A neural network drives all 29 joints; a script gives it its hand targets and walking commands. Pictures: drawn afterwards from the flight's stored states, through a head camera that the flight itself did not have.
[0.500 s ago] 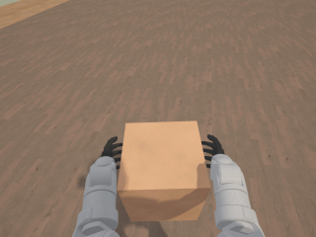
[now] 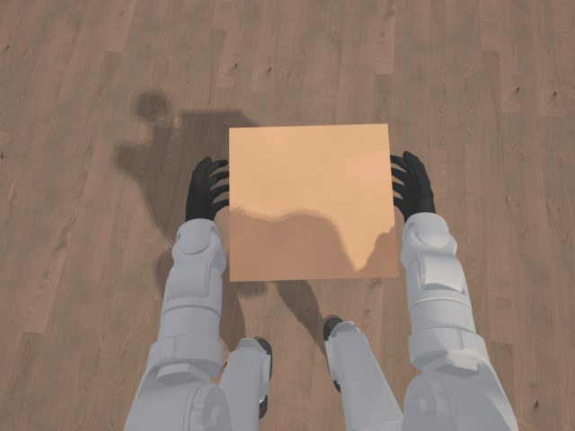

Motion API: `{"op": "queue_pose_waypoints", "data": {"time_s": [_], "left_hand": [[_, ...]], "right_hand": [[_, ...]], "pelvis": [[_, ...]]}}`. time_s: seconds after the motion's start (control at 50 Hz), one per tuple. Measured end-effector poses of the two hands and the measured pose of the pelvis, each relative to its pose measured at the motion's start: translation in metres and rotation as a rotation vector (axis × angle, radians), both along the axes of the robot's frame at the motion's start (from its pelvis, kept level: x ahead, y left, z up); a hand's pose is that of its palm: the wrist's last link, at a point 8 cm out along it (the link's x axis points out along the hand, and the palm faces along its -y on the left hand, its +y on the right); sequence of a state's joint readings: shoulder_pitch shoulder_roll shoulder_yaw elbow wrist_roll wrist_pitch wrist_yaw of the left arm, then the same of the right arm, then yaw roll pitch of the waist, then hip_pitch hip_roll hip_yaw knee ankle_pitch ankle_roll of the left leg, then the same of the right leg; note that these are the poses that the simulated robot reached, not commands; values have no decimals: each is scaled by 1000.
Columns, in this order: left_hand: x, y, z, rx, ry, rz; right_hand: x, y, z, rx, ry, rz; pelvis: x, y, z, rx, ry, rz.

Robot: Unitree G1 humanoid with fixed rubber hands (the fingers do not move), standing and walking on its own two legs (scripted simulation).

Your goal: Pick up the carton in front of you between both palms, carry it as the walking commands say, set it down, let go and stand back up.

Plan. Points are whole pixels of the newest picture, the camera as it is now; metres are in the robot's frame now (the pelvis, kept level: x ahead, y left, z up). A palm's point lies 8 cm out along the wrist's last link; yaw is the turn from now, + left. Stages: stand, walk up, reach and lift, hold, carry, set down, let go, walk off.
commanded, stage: set down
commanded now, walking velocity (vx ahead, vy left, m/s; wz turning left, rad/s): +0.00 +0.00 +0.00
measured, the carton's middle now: (306, 213) +0.42 -0.04 -0.16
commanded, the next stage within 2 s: none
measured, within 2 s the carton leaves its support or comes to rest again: rests again in 1.68 s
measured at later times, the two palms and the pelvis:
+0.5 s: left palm (239, 206) +0.45 +0.07 -0.22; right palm (403, 206) +0.43 -0.22 -0.22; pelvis -0.02 -0.01 -0.13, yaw +2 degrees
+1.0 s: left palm (261, 205) +0.50 +0.05 -0.37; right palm (393, 211) +0.45 -0.25 -0.37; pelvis -0.05 -0.01 -0.23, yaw +4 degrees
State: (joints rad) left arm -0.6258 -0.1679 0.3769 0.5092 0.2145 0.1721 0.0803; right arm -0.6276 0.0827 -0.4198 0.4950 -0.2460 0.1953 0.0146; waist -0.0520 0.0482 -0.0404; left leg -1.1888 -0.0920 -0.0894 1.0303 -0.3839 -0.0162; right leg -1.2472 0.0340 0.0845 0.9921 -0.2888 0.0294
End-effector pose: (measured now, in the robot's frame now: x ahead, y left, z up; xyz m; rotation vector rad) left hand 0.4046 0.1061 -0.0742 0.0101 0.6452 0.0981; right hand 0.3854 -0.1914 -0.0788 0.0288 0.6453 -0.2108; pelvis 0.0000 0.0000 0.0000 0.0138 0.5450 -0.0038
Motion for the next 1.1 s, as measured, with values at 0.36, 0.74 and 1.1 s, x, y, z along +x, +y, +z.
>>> {"op": "queue_pose_waypoints", "data": {"time_s": [0.36,0.74,1.1], "left_hand": [[37,-24,-96,-6,39,-16],[70,-46,-210,12,50,-60],[98,-65,-325,30,80,-111]], "right_hand": [[32,-24,-93,0,40,-23],[53,-45,-212,-2,53,-45],[74,-63,-322,-26,88,-57]], "pelvis": [[-12,-4,-86,17,207,8],[-38,-14,-182,41,262,16],[-51,-11,-253,44,238,29]]}}
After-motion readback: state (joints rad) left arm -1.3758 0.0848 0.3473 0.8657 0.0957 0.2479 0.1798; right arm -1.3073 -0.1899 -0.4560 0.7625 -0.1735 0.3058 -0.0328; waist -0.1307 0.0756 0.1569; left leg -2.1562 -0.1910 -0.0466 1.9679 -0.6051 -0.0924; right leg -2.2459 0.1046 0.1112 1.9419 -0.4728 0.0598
